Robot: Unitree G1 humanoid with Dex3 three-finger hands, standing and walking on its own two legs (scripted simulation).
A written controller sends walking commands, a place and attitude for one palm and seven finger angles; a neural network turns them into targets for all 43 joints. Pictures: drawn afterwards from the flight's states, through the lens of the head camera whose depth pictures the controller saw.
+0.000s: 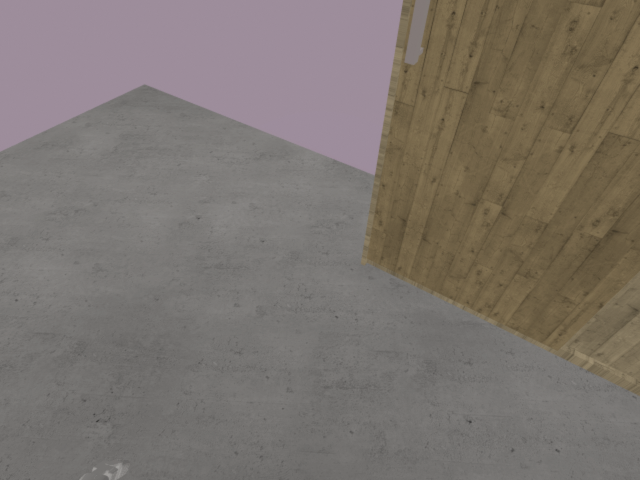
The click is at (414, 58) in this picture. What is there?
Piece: wardrobe's sliding door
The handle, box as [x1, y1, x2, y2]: [404, 0, 429, 64]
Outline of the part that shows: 429,0 415,1 404,62 411,64 415,63 417,61 418,56 422,52 423,48 420,46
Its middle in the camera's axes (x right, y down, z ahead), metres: +0.23 -0.53 +0.82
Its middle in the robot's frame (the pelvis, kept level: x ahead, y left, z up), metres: +1.00 -0.18 +0.25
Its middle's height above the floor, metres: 1.02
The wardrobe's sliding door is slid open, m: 0.00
